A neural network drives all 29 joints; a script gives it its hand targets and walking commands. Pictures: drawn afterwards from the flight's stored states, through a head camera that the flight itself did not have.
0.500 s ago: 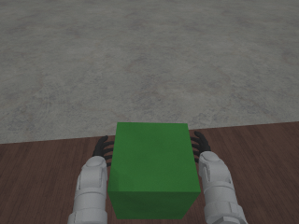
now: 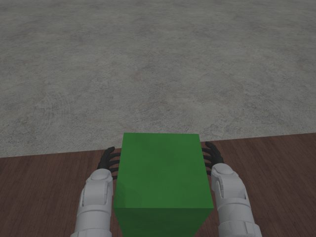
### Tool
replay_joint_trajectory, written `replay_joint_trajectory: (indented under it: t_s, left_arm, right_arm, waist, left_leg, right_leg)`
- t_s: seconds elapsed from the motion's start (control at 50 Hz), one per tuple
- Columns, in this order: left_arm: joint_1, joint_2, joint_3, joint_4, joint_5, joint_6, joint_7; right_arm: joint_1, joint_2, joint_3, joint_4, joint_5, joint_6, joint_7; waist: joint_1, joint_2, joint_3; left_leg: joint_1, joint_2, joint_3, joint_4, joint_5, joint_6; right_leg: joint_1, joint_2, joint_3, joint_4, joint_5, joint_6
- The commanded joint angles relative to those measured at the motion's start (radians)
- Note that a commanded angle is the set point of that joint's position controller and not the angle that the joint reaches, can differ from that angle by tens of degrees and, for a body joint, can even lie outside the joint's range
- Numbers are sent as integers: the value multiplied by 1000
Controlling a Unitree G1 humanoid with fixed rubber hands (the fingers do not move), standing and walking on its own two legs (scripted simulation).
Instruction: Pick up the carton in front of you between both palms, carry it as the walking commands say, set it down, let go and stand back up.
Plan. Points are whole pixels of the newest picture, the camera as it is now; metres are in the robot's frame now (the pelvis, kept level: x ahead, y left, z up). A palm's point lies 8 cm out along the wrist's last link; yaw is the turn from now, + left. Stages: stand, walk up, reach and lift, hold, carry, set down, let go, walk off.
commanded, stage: reach and lift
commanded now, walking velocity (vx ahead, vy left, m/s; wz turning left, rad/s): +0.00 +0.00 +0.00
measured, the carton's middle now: (159, 187) +0.29 +0.00 -0.05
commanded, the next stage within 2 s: hold in 0.22 s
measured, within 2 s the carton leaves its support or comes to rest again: neither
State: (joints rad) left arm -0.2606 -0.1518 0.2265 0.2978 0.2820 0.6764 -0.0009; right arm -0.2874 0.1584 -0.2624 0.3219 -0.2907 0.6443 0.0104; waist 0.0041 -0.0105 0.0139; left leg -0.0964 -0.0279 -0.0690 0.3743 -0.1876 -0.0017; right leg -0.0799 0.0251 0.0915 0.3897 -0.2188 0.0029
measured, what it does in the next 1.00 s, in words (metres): stands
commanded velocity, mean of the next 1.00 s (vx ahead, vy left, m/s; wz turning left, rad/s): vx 0.00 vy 0.00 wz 0.00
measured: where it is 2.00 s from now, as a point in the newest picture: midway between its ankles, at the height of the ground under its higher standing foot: (161, 236)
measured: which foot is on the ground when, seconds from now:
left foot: down 0.00-1.00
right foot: down 0.00-1.00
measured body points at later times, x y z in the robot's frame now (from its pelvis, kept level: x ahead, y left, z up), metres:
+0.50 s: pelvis -0.01 +0.00 +0.00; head -0.06 +0.00 +0.45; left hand +0.29 +0.15 +0.04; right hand +0.29 -0.15 +0.05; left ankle +0.02 +0.12 -0.74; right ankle +0.00 -0.12 -0.74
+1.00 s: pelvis -0.01 +0.00 +0.00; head -0.05 +0.00 +0.45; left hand +0.29 +0.15 +0.04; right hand +0.30 -0.15 +0.05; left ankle +0.02 +0.12 -0.74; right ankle +0.00 -0.12 -0.74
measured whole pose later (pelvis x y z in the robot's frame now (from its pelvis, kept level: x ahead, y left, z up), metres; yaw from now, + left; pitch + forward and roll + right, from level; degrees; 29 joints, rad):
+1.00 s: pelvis -0.01 +0.00 +0.00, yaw +0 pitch -8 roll +0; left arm -0.28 -0.16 0.22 0.24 0.28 0.77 -0.01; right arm -0.30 0.16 -0.27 0.26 -0.29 0.74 0.02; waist 0.00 -0.01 0.03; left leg -0.05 -0.03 -0.07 0.37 -0.18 0.00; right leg -0.03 0.02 0.09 0.38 -0.21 0.00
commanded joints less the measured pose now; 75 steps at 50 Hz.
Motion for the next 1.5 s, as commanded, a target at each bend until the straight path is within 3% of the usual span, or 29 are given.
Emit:
replay_joint_trajectory:
  t_s: [0.0, 0.2, 0.3, 0.42, 0.66, 1.04, 1.06, 1.1, 1.12, 1.14, 1.18, 1.22, 1.24, 1.26, 1.28, 1.3, 1.32, 1.34, 1.36, 1.42, 1.48]
  left_arm:
    - [-476, -930, -521, -74, -245, -38, -227]
    - [-483, -915, -537, -108, -255, -15, -229]
    - [-468, -910, -601, -197, -296, 21, -224]
    - [-469, -867, -528, -138, -252, 60, -222]
    - [-584, -912, -532, -104, -258, 48, -232]
    - [-517, -908, -538, -135, -262, 54, -222]
    - [-545, -903, -555, -135, -275, 60, -226]
    - [-565, -907, -581, -172, -303, 64, -225]
    - [-580, -912, -605, -202, -319, 68, -222]
    - [-592, -912, -628, -231, -337, 75, -219]
    - [-597, -905, -686, -289, -382, 103, -214]
    - [-596, -902, -749, -334, -434, 144, -209]
    - [-590, -899, -773, -363, -454, 170, -204]
    - [-559, -870, -769, -382, -457, 198, -196]
    - [-529, -840, -766, -384, -458, 229, -186]
    - [-523, -824, -765, -409, -460, 258, -175]
    - [-515, -803, -764, -446, -463, 289, -164]
    - [-517, -802, -771, -484, -478, 317, -156]
    - [-508, -809, -789, -522, -496, 342, -148]
    - [-456, -827, -823, -613, -540, 405, -143]
    - [-375, -840, -833, -661, -558, 462, -153]
  right_arm:
    - [-394, 938, 523, -9, 230, -7, 235]
    - [-398, 940, 540, -42, 244, 17, 229]
    - [-374, 937, 596, -129, 279, 57, 218]
    - [-388, 886, 534, -81, 247, 96, 222]
    - [-501, 915, 528, -43, 244, 80, 235]
    - [-442, 902, 535, -77, 248, 84, 231]
    - [-472, 895, 553, -94, 266, 92, 234]
    - [-463, 904, 579, -112, 284, 100, 229]
    - [-471, 905, 605, -145, 297, 106, 224]
    - [-477, 902, 624, -174, 306, 114, 216]
    - [-443, 899, 666, -225, 325, 141, 196]
    - [-428, 880, 709, -295, 351, 186, 175]
    - [-440, 866, 737, -344, 371, 215, 169]
    - [-464, 861, 767, -387, 396, 249, 167]
    - [-475, 848, 796, -408, 423, 281, 165]
    - [-503, 843, 819, -424, 454, 312, 167]
    - [-502, 852, 842, -436, 490, 340, 168]
    - [-493, 857, 855, -445, 516, 364, 168]
    - [-463, 861, 864, -458, 537, 385, 165]
    - [-398, 874, 884, -541, 573, 439, 153]
    - [-323, 862, 870, -603, 560, 492, 141]
  waist:
    - [0, 8, -259]
    - [-1, 4, -239]
    - [-12, 3, -277]
    - [-2, 3, -131]
    - [-8, 6, -181]
    - [-5, 9, -207]
    - [-7, 47, -220]
    - [-6, 56, -209]
    - [-10, 73, -192]
    - [-12, 108, -191]
    - [-11, 160, -250]
    - [-3, 125, -304]
    - [3, 72, -315]
    - [16, -122, -302]
    - [29, -249, -224]
    - [29, -222, -183]
    - [28, -159, -204]
    - [28, -107, -246]
    - [27, -100, -283]
    - [25, -164, -331]
    - [28, -165, -311]
  left_leg:
    - [131, -60, -6, -29, 244, -5]
    - [130, -62, -3, -35, 213, -3]
    - [163, -62, -8, -44, 267, -6]
    - [112, -58, -1, -69, 87, 2]
    - [118, -52, 3, -50, 34, -1]
    - [151, -54, -3, -56, 153, -6]
    - [24, 126, 7, 5, 0, 13]
    - [-69, 137, -73, -71, -451, 36]
    - [-83, 157, -111, -94, -578, 49]
    - [-70, 193, -158, -115, -589, 69]
    - [-66, 261, -232, -162, -453, 116]
    - [-155, 215, -135, -91, -425, 109]
    - [-225, 168, -43, 13, -428, 78]
    - [-360, 87, 85, 233, -387, 25]
    - [-574, 34, 157, 373, -330, -6]
    - [-655, 75, 135, 413, -323, 0]
    - [-671, 86, 127, 421, -321, 4]
    - [-668, 90, 130, 404, -300, 4]
    - [-641, 77, 153, 376, -252, 2]
    - [-555, 45, 206, 280, -145, -9]
    - [-423, 31, 254, 144, -65, -13]
  right_leg:
    - [18, 65, -9, -50, 249, 5]
    - [27, 60, -7, -59, 231, 9]
    - [72, 59, -2, -70, 299, 13]
    - [10, 53, -12, -95, 110, 3]
    - [-11, 50, -18, -76, 47, -6]
    - [24, 57, -15, -78, 163, 1]
    - [-100, -114, -3, -3, 23, -12]
    - [-186, -71, 8, 6, -362, -14]
    - [-249, -54, -6, 40, -443, -11]
    - [-289, -35, -46, 112, -377, -6]
    - [-270, -9, -138, 205, -167, 7]
    - [-120, -11, -158, 47, -167, -11]
    - [-41, -54, -87, -41, -211, -30]
    - [32, -216, 166, -153, -393, -89]
    - [122, -344, 384, -249, -428, -151]
    - [141, -388, 438, -246, -267, -199]
    - [168, -384, 400, -224, -121, -214]
    - [213, -371, 327, -201, -26, -204]
    - [234, -336, 241, -183, 48, -182]
    - [232, -271, 92, -148, 216, -141]
    - [140, -259, 16, -131, 194, -133]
